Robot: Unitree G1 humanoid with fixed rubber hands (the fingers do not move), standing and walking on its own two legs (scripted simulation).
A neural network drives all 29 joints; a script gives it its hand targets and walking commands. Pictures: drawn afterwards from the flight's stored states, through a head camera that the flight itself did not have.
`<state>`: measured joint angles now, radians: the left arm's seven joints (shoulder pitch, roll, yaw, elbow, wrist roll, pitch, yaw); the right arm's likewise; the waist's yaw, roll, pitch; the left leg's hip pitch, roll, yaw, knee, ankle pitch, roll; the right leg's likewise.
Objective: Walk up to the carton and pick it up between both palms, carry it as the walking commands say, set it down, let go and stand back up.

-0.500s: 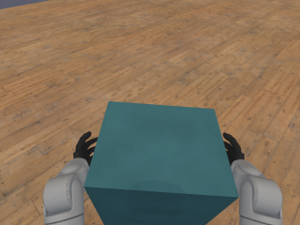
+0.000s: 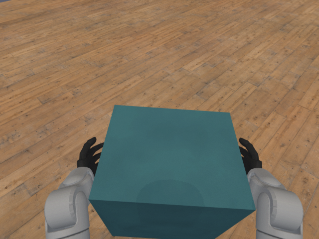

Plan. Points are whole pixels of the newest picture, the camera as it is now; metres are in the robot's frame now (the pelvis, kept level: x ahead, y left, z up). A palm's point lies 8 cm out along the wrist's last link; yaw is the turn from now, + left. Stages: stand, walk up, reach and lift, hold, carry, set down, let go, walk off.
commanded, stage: carry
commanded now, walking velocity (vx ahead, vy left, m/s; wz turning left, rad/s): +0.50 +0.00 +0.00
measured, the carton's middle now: (166, 179) +0.28 +0.01 +0.01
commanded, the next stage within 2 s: none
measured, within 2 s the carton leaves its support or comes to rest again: neither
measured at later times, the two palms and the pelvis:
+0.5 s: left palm (119, 78) +0.59 +0.17 +0.08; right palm (226, 82) +0.59 -0.19 +0.07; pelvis +0.33 +0.00 +0.00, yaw -1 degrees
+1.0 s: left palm (137, 31) +0.93 +0.15 +0.08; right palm (218, 36) +0.91 -0.21 +0.08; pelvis +0.66 -0.02 +0.01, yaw -1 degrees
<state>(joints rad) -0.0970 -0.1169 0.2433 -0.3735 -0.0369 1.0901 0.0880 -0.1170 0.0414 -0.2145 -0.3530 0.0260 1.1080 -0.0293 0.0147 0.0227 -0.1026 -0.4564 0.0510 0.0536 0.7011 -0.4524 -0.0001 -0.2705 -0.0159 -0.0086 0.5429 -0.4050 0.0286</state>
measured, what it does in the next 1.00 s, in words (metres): walks ahead: right foot, then left foot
